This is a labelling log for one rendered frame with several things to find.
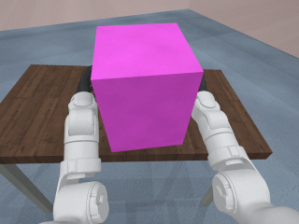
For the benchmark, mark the left robot forearm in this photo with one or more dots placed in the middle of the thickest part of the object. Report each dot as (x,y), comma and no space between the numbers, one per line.
(81,141)

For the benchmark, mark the robot left upper arm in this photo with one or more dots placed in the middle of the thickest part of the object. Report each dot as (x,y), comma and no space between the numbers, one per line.
(81,203)

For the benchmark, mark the robot right hand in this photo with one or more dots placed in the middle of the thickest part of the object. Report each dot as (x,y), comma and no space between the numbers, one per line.
(202,86)

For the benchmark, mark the robot right upper arm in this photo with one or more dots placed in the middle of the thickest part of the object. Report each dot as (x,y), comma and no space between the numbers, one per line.
(243,195)

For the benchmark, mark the table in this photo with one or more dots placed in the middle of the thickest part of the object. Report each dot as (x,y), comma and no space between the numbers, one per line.
(33,114)

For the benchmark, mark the robot left hand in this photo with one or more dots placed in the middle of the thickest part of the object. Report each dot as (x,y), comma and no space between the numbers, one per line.
(85,82)

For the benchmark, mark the right robot forearm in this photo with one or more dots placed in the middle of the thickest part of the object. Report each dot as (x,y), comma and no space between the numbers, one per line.
(224,153)

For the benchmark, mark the carton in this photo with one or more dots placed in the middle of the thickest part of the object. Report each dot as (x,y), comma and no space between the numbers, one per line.
(145,79)

